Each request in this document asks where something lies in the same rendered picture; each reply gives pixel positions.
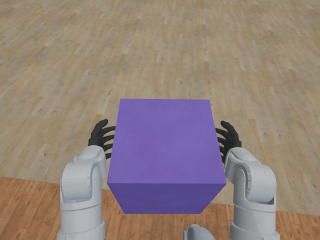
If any robot right thigh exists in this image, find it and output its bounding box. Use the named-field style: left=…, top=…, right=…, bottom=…
left=183, top=226, right=215, bottom=240

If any right robot forearm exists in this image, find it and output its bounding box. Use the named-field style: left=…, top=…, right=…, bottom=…
left=224, top=147, right=280, bottom=240

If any robot right hand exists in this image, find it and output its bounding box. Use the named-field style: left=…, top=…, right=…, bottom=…
left=215, top=120, right=242, bottom=164

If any robot left hand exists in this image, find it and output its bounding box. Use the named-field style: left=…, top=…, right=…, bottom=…
left=88, top=119, right=116, bottom=160

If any left robot forearm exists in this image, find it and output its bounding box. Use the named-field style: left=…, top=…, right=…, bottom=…
left=56, top=145, right=108, bottom=240

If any carton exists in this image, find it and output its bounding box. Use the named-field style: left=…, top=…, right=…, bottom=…
left=107, top=98, right=227, bottom=214

